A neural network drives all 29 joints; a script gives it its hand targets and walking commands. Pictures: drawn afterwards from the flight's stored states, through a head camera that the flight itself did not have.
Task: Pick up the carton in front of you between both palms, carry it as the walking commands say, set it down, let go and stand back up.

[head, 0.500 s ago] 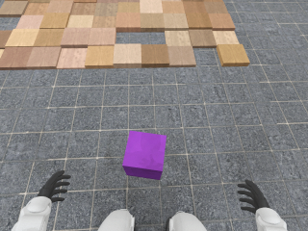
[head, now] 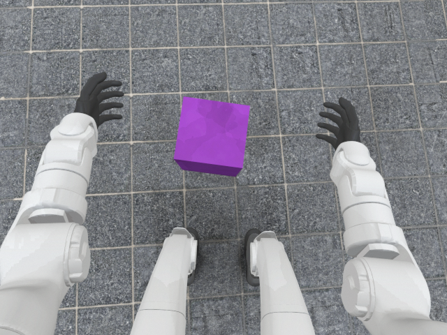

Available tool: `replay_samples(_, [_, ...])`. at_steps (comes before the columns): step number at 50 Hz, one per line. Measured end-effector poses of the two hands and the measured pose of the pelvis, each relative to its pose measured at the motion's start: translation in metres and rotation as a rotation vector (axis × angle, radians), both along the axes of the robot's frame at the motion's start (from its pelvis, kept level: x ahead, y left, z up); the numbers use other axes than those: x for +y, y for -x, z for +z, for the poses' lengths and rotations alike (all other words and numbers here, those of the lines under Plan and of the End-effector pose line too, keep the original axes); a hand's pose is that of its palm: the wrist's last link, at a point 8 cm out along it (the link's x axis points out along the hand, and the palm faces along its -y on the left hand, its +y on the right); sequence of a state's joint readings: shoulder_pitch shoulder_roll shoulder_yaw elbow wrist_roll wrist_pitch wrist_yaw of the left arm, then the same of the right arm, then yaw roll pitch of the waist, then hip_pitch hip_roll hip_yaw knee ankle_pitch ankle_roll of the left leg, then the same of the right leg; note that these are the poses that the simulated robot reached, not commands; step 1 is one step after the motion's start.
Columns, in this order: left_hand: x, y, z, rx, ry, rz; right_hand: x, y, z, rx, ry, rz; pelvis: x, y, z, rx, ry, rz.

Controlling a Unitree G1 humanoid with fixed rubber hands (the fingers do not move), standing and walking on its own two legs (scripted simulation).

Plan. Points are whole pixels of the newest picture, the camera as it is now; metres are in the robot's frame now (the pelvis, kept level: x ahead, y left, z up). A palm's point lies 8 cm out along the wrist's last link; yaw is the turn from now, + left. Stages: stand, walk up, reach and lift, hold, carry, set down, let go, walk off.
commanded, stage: reach and lift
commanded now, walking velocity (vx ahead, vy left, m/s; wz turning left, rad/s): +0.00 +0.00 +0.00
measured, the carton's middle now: (212, 141) +0.52 +0.04 -0.55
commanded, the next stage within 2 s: none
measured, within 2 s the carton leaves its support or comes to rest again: neither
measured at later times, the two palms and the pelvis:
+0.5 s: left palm (129, 84) +0.55 +0.22 -0.18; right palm (301, 108) +0.52 -0.16 -0.18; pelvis +0.01 +0.00 -0.04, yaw -1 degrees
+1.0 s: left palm (152, 125) +0.53 +0.22 -0.42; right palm (276, 139) +0.50 -0.16 -0.42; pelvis -0.04 -0.01 -0.26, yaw -2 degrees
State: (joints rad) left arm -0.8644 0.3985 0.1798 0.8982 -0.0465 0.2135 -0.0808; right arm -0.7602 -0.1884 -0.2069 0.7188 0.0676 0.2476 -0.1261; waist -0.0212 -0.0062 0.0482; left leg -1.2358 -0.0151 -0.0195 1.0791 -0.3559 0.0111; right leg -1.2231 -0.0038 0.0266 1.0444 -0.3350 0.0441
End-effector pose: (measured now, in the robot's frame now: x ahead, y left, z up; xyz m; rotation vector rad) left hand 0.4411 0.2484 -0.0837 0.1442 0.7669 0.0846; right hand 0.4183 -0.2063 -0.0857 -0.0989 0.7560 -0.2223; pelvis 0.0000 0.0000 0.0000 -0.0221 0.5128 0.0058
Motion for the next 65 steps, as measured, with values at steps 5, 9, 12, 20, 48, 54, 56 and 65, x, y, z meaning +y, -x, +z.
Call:
replay_samples(5, [-0.009,-0.039,-0.007,-0.035,0.033,-0.008,0.019,-0.036,-0.009,-0.036,-0.027,-0.016,0.002,0.017,-0.012,0.067,0.003,0.004])
replay_samples(9, [-0.017,-0.069,-0.014,-0.066,0.059,-0.016,0.032,-0.064,-0.017,-0.066,-0.048,-0.024,0.003,0.023,-0.02,0.119,0.009,0.007])
replay_samples(12, [-0.021,-0.089,-0.022,-0.087,0.07,-0.024,0.041,-0.083,-0.025,-0.086,-0.054,-0.026,0.004,0.022,-0.024,0.158,0.015,0.009])
replay_samples(20, [-0.026,-0.11,-0.058,-0.101,0.07,-0.026,0.05,-0.101,-0.06,-0.1,-0.05,-0.03,0.006,0.003,-0.027,0.267,0.024,0.015])
replay_samples(48, [-0.029,-0.087,-0.321,-0.082,0.057,0.025,0.045,-0.087,-0.318,-0.054,-0.061,0.0,-0.01,0.038,-0.248,0.278,0.041,-0.006])
replay_samples(54, [-0.035,-0.087,-0.358,-0.049,0.065,0.017,0.048,-0.086,-0.354,-0.023,-0.066,0.005,-0.007,0.048,-0.275,0.209,0.046,-0.01])
replay_samples(56, [-0.037,-0.086,-0.371,-0.036,0.063,0.014,0.05,-0.085,-0.366,-0.011,-0.072,0.007,-0.006,0.049,-0.282,0.183,0.045,-0.015])
replay_samples(65, [-0.042,-0.091,-0.405,-0.038,0.057,0.017,0.048,-0.09,-0.401,-0.016,-0.075,0.02,-0.002,0.043,-0.302,0.116,0.038,-0.027])
